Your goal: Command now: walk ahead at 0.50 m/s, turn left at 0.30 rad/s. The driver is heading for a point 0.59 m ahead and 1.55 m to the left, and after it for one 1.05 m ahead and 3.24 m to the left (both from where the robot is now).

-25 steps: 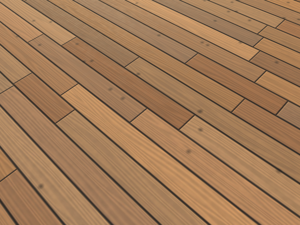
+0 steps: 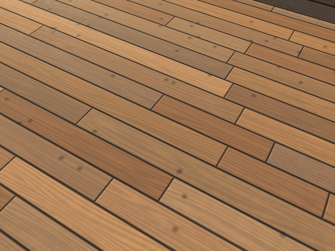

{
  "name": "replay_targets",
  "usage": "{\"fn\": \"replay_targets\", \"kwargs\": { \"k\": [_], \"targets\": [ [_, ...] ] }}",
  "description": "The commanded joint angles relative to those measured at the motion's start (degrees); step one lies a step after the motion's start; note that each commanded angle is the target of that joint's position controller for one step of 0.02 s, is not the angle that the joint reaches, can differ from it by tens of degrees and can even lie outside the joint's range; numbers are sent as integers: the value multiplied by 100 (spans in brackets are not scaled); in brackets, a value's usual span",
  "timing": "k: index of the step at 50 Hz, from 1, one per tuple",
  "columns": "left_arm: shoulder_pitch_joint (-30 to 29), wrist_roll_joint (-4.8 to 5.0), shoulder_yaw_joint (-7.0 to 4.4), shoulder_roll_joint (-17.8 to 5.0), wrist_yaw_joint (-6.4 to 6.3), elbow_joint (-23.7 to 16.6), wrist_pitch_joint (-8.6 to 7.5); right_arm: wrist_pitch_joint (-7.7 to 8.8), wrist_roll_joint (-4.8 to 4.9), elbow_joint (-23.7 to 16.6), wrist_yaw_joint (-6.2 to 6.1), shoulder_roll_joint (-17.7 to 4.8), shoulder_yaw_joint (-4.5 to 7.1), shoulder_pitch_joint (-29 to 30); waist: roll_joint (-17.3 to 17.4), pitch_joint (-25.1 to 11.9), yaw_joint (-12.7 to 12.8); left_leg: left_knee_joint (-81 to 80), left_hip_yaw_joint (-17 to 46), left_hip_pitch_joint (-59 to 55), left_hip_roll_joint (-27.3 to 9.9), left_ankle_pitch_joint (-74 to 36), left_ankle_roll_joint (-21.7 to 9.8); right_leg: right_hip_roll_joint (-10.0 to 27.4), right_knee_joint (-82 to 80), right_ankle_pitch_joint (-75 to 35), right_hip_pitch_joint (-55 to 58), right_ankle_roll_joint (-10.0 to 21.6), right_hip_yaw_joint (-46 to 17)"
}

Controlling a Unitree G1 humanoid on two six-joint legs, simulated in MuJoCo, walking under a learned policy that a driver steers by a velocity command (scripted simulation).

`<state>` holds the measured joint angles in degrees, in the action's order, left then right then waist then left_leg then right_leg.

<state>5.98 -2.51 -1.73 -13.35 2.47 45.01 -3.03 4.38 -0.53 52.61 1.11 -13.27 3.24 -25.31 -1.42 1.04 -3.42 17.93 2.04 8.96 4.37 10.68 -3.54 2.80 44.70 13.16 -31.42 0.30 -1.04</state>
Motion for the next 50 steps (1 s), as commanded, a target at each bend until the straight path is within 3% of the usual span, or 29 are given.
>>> {"fn": "replay_targets", "kwargs": {
  "k": [1, 4, 5, 6, 7, 8, 9, 10, 11, 13, 14, 17, 23, 27, 29, 31, 32, 33, 34, 35, 36, 37, 38, 40, 42, 46, 50],
  "targets": [
    [-273, 68, -15, -352, -9, -396, -28, 9, 16, -432, 15, -848, 178, 150, 695, -58, 195, -560, 1312, 431, -1303, -1224, -918, -257, -648, -321, 624, -109, 216],
    [-396, 121, -14, -390, -84, -507, -96, -76, -14, -460, -19, -999, 233, 33, 683, -100, 212, -174, 1625, 287, -1399, -1151, -828, -366, -1197, -158, 1028, -98, 154],
    [-202, 120, -21, -384, -137, -484, -155, -62, -15, -501, -54, -1095, 279, 118, 511, -111, 328, -11, 1675, 398, -1352, -958, -706, -384, -1611, -355, 1486, -92, 162],
    [153, 96, -62, -467, -199, -373, -217, -53, 6, -508, -70, -1055, 280, 161, 424, -200, 508, 399, 1627, 623, -1155, -886, -563, -402, -2014, -419, 2171, -31, 119],
    [751, 10, -160, -784, -286, -266, -297, -10, 54, -581, -66, -862, 241, 231, 116, -549, 764, 1292, 1378, 1057, -796, -662, -370, 141, -2264, -126, 3120, 142, -447],
    [1533, -125, -284, -1331, -378, -250, -312, 32, 186, -839, -60, -330, 112, 299, -817, -1267, 1075, 2920, 581, 2020, -226, 629, -117, 1621, -2681, 1062, 4375, 499, -1975],
    [1616, -55, -404, -1640, -386, -131, -187, -36, 138, -974, -86, -429, 127, 62, -1464, -1141, 864, 3843, 7, 3048, 89, 2123, -88, 2335, -3230, 1770, 4244, 973, -3590],
    [1291, -14, -299, -1092, -356, -226, -148, -146, -13, -798, -95, -660, 180, 42, -620, -613, 669, 4444, 226, 3164, -381, 1835, -154, 2127, -3206, 2176, 3700, 1033, -3310],
    [963, 46, -204, -698, -316, -286, -170, -175, -58, -757, -24, -568, 175, 217, -285, -166, 556, 4524, 260, 3137, -539, 1372, -134, 1808, -3307, 1679, 3204, 952, -2605],
    [795, 67, -130, -443, -309, -263, -240, -264, -121, -783, 69, -488, 192, 402, -429, 82, 393, 4453, 157, 2969, -748, 890, -14, 1377, -3510, 361, 2766, 763, -1476],
    [830, 83, -132, -432, -312, -220, -282, -315, -156, -792, 109, -464, 188, 449, -463, 85, 356, 4523, 102, 2944, -769, 688, 46, 1218, -3536, -221, 2721, 714, -1083],
    [1144, 150, -180, -525, -294, -60, -380, -398, -158, -982, 187, -414, 180, 840, -351, -27, 328, 4622, 37, 3229, -797, 233, 164, 1188, -3488, -1668, 2937, 754, -417],
    [1387, 139, -213, -599, -276, 137, -353, -424, -147, -1406, 329, -308, 58, 1980, -373, 246, 471, 3215, -297, 3201, -818, -824, 229, 1017, -3544, -2203, 2881, 715, 633],
    [1700, 139, -278, -849, -319, 302, -291, -408, -174, -1685, 395, -331, -9, 2612, -341, 411, 630, 2145, -757, 2751, -710, -676, -59, 1196, -3395, -2686, 3230, 633, 1006],
    [1788, 132, -296, -968, -353, 374, -218, -410, -199, -1736, 361, -402, 10, 2599, -388, 310, 573, 1864, -993, 2380, -463, -204, -282, 1241, -2887, -4025, 3539, 557, 1238],
    [1833, 120, -336, -1181, -389, 429, -117, -390, -226, -1621, 280, -556, 87, 2037, -509, -121, 290, 1714, -1167, 1584, -36, 406, -557, 1268, -1690, -5640, 3745, 520, 1412],
    [1813, 138, -344, -1245, -397, 415, -62, -336, -252, -1413, 223, -681, 166, 1307, -425, -564, -37, 1375, -1104, 650, 159, 365, -719, 1230, -610, -5457, 3482, 467, 1486],
    [1748, 126, -322, -1192, -387, 301, -46, -297, -309, -1116, 129, -993, 304, 348, -49, -1126, -476, 1090, -463, -851, -163, 454, -951, 1092, 930, -4061, 2441, 303, 1540],
    [1955, 159, -161, -460, -278, -102, -70, -302, -271, -1166, 44, -1675, 462, 356, 1331, -1630, -102, 879, 2308, -2631, -1959, 825, -1577, 256, 2901, 937, -19, -10, 1466],
    [1399, 126, -246, -874, -243, -350, -121, -372, -81, -1317, 18, -1818, 507, 144, 930, -2071, -390, 36, 4288, -2878, -2492, 399, -1991, -341, 3848, 1767, -886, -108, 237],
    [889, 156, -241, -874, -217, -505, -163, -402, -44, -1189, -31, -1677, 476, 331, 472, -1243, -317, -43, 3251, -2434, -2295, -136, -1829, 22, 3770, 1129, -1387, -46, -92],
    [917, 176, -179, -773, -220, -475, -227, -380, -4, -1136, -65, -1348, 385, 567, 241, -603, -80, -102, 2574, -1562, -2094, -821, -1646, 236, 3220, 677, -1193, -26, -39],
    [1000, 129, -183, -755, -230, -396, -211, -339, -8, -1144, -83, -1129, 316, 816, 70, -282, 192, -178, 2086, -898, -1750, -1374, -1410, 384, 2737, 570, -814, -41, -56],
    [1300, -30, -179, -733, -210, -330, -4, -254, 41, -1191, -80, -917, 226, 1072, 203, -275, 513, -331, 1559, -182, -1373, -1977, -1301, 450, 2314, 608, -159, -159, -82],
    [1250, -53, -168, -637, -170, -377, 133, -149, 61, -1128, -46, -980, 237, 923, 211, -282, 560, -430, 1393, 46, -1201, -2172, -1322, 404, 1981, 509, -110, -255, 14],
    [321, -31, -144, -581, -144, -685, 185, -128, 45, -1013, -50, -1082, 267, 460, 364, 53, 285, -668, 1469, 50, -1027, -1508, -1167, 367, 1010, -382, -686, -377, 68],
    [-466, 7, -98, -557, -110, -921, 146, -128, 43, -926, -75, -1119, 285, 11, 463, 98, -33, -489, 1628, -454, -1005, -1619, -1023, 182, 38, -1048, -892, -372, 14]
  ]
}}
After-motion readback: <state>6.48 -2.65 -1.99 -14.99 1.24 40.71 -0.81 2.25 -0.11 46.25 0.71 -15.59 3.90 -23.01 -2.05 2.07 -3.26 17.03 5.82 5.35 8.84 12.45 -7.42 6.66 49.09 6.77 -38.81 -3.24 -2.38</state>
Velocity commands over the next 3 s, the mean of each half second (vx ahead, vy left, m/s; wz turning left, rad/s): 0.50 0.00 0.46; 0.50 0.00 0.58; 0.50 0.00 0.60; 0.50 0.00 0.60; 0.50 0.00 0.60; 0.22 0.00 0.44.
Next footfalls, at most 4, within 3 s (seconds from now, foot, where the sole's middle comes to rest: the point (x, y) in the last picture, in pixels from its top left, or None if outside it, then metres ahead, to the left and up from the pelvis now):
0.14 right None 0.20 -0.12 -0.78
0.66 left None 0.42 0.15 -0.78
1.20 right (121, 185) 0.77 0.18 -0.78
1.72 left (40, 192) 0.76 0.53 -0.78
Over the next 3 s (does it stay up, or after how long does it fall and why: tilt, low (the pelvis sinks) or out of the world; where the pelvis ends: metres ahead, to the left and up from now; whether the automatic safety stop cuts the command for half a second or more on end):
stays up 0.88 0.92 -0.01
